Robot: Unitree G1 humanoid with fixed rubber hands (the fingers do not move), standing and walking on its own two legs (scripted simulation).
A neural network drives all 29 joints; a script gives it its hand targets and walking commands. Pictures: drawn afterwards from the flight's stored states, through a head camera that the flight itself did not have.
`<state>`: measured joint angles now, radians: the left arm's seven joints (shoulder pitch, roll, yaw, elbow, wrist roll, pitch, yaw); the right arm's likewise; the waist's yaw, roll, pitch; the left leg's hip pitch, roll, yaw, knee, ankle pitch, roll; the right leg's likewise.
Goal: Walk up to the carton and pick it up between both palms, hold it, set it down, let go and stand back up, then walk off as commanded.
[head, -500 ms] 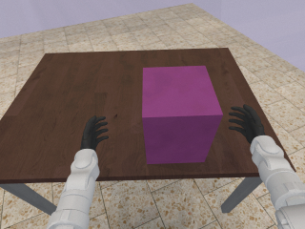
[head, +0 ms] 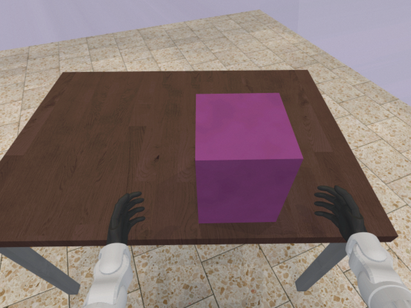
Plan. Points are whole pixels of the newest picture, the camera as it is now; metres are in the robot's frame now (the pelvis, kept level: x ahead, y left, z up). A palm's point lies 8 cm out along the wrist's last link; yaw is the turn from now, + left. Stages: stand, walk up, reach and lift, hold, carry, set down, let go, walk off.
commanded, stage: set down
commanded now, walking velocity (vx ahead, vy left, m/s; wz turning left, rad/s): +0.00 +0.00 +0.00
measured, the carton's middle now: (237, 160) +0.49 -0.01 +0.00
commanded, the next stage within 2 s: let go in 1.30 s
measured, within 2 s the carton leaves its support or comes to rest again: neither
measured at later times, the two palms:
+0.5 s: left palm (121, 261) +0.23 +0.22 -0.04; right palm (354, 264) +0.26 -0.24 -0.04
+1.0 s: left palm (117, 280) +0.21 +0.22 -0.06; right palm (341, 275) +0.25 -0.22 -0.06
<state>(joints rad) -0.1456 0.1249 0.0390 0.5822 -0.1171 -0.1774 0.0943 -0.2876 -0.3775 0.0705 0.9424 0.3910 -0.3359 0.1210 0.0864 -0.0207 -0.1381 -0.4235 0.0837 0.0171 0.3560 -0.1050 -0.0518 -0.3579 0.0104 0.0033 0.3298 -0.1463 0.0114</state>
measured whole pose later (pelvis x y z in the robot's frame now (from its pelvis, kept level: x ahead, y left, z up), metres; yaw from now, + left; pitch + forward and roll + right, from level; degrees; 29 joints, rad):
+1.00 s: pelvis +0.02 +0.01 +0.00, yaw +1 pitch +2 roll -1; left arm 0.11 0.13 0.00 0.51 -0.05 -0.01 0.03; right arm -0.02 -0.27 0.07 0.94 0.22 -0.35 0.03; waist 0.09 -0.03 -0.03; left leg -0.24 0.07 0.02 0.38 -0.17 -0.05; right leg -0.16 0.00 0.00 0.32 -0.20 0.01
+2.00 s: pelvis +0.03 +0.01 +0.00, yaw +1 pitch -2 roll -1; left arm 0.20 0.24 0.02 0.58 0.02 0.03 0.00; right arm 0.04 -0.27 0.07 0.94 0.04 -0.11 0.00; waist 0.07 -0.02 0.02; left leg -0.20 0.07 0.01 0.47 -0.24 -0.05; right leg -0.12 0.00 0.00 0.41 -0.26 0.01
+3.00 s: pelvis +0.02 +0.01 +0.00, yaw +1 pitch -3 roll -1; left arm 0.22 0.32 0.04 0.85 0.02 -0.01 0.00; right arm 0.06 -0.29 0.07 0.94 0.04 -0.03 -0.01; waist 0.07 0.00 0.02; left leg -0.20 0.07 0.01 0.48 -0.23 -0.05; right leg -0.12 0.00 0.00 0.43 -0.26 0.01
